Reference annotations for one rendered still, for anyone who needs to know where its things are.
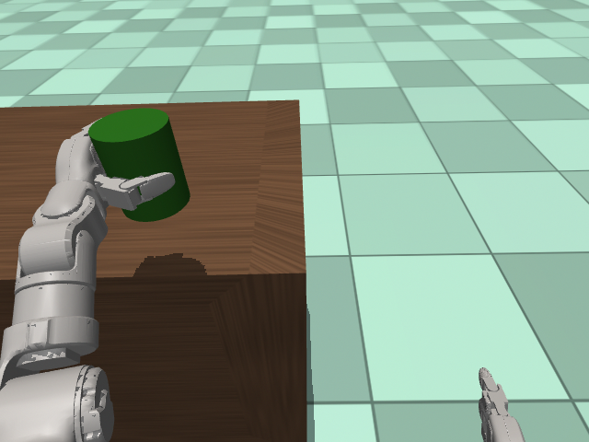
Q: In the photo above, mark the left robot arm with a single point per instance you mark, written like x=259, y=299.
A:
x=53, y=325

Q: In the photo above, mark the right robot hand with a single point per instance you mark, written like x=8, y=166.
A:
x=497, y=424

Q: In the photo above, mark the can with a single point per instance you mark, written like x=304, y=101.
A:
x=140, y=142

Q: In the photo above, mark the left robot hand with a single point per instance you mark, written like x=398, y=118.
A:
x=77, y=159

